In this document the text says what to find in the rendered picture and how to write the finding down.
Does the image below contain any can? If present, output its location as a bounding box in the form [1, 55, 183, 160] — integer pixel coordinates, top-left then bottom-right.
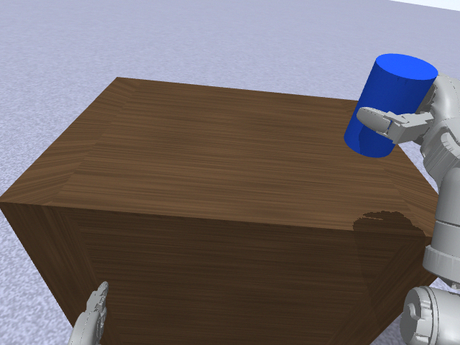
[344, 54, 438, 157]

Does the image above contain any left robot hand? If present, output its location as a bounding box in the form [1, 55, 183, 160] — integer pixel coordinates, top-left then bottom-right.
[68, 282, 109, 345]

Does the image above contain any right robot hand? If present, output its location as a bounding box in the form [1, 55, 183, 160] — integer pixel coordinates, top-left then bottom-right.
[356, 71, 460, 145]

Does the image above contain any right robot arm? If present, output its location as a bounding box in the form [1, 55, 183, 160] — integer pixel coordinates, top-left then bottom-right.
[400, 118, 460, 345]

